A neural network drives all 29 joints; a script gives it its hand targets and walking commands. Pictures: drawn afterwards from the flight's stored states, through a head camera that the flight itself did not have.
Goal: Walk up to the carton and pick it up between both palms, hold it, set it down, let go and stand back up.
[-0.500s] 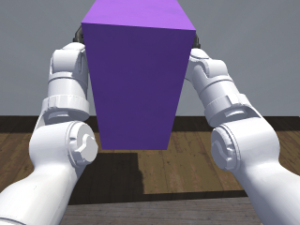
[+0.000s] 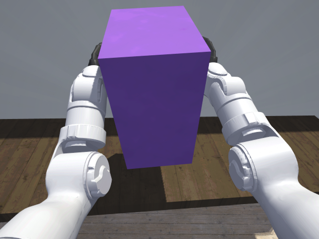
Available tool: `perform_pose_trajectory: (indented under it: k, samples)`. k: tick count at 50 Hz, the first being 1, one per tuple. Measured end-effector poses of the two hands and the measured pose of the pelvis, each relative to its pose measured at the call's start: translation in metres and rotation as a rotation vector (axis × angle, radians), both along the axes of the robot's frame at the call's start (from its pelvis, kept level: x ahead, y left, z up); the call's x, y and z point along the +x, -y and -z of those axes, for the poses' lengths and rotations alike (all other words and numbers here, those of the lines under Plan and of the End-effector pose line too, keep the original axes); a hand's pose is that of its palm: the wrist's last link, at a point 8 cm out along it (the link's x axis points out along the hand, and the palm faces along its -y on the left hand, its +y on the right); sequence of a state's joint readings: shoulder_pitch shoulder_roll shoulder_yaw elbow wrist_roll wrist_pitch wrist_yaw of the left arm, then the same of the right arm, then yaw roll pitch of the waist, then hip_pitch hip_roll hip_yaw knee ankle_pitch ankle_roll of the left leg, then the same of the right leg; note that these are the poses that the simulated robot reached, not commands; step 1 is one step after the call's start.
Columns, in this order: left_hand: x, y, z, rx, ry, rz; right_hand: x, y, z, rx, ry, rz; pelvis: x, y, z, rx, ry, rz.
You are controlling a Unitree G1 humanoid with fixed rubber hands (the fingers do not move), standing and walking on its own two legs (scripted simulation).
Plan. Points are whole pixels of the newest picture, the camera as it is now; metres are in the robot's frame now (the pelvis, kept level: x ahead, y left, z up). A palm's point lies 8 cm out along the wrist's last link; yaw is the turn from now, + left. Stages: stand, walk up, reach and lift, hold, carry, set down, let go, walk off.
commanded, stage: set down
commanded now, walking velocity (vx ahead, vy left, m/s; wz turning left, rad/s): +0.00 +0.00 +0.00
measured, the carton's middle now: (154, 91) +0.39 -0.02 +0.25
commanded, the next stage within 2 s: none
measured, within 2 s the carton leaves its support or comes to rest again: neither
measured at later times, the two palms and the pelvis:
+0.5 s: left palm (105, 87) +0.41 +0.10 +0.25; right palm (210, 88) +0.38 -0.16 +0.26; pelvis -0.01 -0.01 +0.00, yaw +0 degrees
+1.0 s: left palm (107, 98) +0.42 +0.09 +0.21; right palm (206, 99) +0.38 -0.16 +0.22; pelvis +0.00 +0.00 +0.00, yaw +0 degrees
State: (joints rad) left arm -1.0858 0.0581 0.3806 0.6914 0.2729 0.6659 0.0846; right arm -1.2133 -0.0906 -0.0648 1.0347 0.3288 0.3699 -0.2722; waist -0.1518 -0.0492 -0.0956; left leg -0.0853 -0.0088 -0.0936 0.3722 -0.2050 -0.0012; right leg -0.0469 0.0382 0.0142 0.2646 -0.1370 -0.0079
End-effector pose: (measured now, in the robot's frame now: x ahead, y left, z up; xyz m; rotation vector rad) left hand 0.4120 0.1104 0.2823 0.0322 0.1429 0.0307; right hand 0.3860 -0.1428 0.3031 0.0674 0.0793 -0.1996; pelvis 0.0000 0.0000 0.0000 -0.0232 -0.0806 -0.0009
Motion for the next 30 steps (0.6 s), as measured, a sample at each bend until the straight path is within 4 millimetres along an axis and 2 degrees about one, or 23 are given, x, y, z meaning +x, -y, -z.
perform_pose_trajectory:
  k: [8,19,30]
  samples:
    - [0.002,0.005,0.006,0.007,0.005,0.003,0.001,0.005,0.011,-0.004,0.004,0.002,0.002,0.002,0.000,-0.001,0.011,-0.005]
    - [0.002,0.014,0.029,-0.002,-0.018,0.028,-0.005,0.014,0.038,0.012,-0.017,0.029,-0.006,0.006,0.000,0.001,0.011,0.000]
    - [0.003,0.014,0.041,0.002,-0.041,0.027,-0.005,0.013,0.051,0.024,-0.034,0.029,-0.011,0.006,-0.001,0.007,-0.003,0.000]
